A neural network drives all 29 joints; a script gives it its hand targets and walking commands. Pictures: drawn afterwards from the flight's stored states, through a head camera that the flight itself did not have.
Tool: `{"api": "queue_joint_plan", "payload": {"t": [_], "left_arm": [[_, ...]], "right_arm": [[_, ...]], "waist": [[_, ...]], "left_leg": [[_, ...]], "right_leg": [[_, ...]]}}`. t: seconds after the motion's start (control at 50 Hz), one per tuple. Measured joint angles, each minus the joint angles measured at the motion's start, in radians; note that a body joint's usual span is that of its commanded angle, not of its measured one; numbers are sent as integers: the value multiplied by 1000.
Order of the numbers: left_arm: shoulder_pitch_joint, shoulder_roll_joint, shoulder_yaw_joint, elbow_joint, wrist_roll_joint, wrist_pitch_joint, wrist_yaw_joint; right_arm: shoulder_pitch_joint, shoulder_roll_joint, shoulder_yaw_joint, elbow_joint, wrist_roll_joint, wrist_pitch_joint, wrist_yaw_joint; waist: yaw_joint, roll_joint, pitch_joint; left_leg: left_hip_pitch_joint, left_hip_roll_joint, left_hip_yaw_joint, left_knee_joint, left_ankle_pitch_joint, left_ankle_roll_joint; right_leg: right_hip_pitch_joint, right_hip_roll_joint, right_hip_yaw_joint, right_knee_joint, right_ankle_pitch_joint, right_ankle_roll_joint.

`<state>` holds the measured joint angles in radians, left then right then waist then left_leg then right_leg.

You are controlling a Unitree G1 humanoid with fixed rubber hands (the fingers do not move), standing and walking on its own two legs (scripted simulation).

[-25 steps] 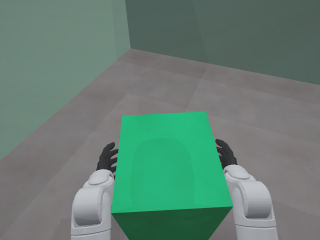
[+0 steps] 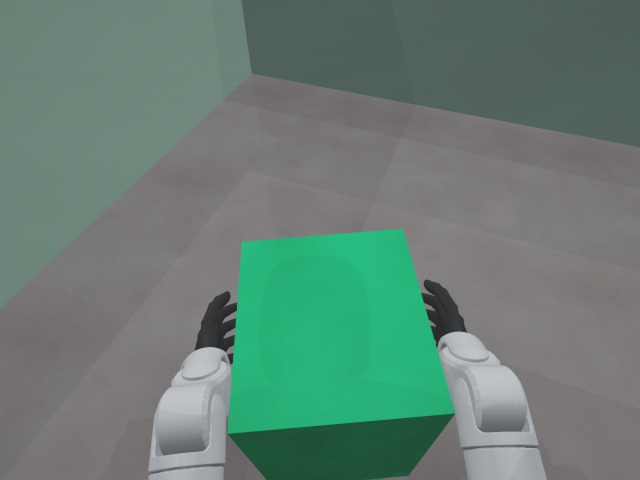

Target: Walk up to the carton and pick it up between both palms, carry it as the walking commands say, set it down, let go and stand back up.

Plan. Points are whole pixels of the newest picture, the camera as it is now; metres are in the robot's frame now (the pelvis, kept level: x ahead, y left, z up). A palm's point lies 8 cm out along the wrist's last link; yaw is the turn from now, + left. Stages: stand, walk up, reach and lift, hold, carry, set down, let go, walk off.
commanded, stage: carry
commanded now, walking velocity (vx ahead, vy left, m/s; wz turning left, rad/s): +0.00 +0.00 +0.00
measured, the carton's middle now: (332, 369) +0.26 +0.01 -0.02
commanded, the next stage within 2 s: none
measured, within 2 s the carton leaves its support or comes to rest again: neither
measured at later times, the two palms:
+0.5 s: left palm (213, 316) +0.30 +0.15 +0.06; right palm (442, 305) +0.30 -0.13 +0.06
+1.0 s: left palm (201, 337) +0.26 +0.16 +0.07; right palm (446, 325) +0.27 -0.12 +0.07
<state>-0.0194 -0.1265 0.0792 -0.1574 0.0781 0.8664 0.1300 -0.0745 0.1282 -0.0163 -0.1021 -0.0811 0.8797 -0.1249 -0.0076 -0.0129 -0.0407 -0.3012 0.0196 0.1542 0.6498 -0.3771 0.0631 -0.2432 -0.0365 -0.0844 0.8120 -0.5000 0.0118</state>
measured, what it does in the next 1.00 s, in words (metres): steps on the spot: right foot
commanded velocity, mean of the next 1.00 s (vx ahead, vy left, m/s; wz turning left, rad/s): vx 0.00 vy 0.00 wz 0.00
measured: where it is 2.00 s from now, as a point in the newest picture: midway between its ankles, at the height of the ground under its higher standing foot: outside the picture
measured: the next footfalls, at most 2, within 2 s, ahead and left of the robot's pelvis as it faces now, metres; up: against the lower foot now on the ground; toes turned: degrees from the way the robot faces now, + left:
right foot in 0.10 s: +0.03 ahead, -0.10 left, +0.00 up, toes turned +15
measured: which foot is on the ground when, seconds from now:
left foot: down 0.00-1.00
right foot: up 0.00-0.08, down 0.10-1.00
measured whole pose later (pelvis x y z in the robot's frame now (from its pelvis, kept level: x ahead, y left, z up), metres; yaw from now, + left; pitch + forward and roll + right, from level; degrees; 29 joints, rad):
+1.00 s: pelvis +0.00 +0.01 +0.01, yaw +2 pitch +1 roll +0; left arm -0.10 -0.13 0.10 -0.07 0.11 0.89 0.11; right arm -0.13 0.13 -0.06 -0.04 -0.11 0.90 -0.11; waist -0.01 0.01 -0.10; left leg -0.23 -0.01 0.13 0.53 -0.32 0.06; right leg -0.24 -0.04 -0.11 0.53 -0.30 0.00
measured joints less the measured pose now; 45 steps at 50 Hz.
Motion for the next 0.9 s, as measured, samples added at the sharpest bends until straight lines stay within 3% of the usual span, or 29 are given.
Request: {"api": "queue_joint_plan", "payload": {"t": [0.06, 0.12, 0.22, 0.28, 0.36, 0.44, 0.5, 0.74, 0.9], "left_arm": [[-12, 0, -1, 33, 9, -16, -2], [-19, -1, -8, -37, -4, -14, -2], [-53, -1, -1, 77, 24, -18, -24], [-44, -1, -2, 29, 15, 2, -21], [-79, -2, 20, 106, 34, -8, -27], [-65, -1, 9, 30, 13, 9, -6], [-80, -2, 19, 91, 26, -1, -15], [-61, -1, 6, 42, 18, 19, -11], [-76, -2, 19, 94, 29, 28, -22]], "right_arm": [[6, 0, -8, 32, -5, -32, 7], [20, -1, 4, -51, -1, -38, 0], [8, -1, -23, 32, -28, -35, 15], [4, -1, -13, -15, -17, -4, 5], [-49, 2, -40, 75, -26, -8, 15], [-44, 2, -29, 13, -5, 4, 4], [-53, 3, -41, 69, -20, -7, 13], [-26, 1, -26, 20, -13, 7, 9], [-42, 2, -36, 66, -27, 21, 14]], "waist": [[2, 4, 2], [2, 11, 12], [-7, 46, -63], [-12, 44, -72], [-11, 31, -87], [-6, 27, -61], [-4, 26, -61], [-3, 21, -51], [-6, 22, -70]], "left_leg": [[35, -6, -5, -47, 3, -3], [46, -15, -7, -53, 2, -8], [73, -10, -25, -82, -6, -18], [80, -8, -27, -83, -13, -18], [78, -11, -26, -84, -13, -20], [66, -10, -25, -70, -16, -19], [61, -10, -28, -66, -13, -19], [69, -22, -22, -89, 15, -9], [76, -24, -23, -114, 41, -6]], "right_leg": [[-34, 14, 9, -84, -8, -8], [-28, 5, -9, -236, 204, -15], [8, 15, -27, -262, 149, -19], [16, 17, -28, -267, 142, -18], [11, 13, -28, -260, 136, -17], [-2, 13, -27, -246, 133, -18], [-3, 12, -30, -245, 136, -18], [-5, 1, -26, -249, 158, -14], [6, 1, -29, -281, 187, -13]]}}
